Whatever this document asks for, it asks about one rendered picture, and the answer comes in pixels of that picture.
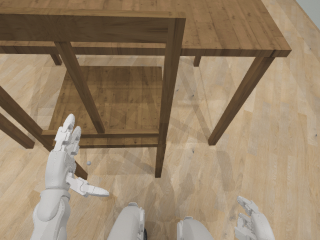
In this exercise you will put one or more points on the table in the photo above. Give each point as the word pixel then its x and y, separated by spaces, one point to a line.
pixel 213 28

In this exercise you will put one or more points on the robot right hand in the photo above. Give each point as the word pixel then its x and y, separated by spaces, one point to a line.
pixel 256 227

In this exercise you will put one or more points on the left robot thigh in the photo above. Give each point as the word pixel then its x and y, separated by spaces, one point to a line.
pixel 129 223

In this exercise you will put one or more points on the chair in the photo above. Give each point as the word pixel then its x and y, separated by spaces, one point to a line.
pixel 115 106

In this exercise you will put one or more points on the robot right shin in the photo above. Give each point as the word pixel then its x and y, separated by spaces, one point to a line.
pixel 188 217

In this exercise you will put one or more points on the robot left hand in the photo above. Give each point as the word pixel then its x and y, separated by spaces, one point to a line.
pixel 61 160

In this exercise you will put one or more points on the robot left forearm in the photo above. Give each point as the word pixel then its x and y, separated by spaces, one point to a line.
pixel 51 214

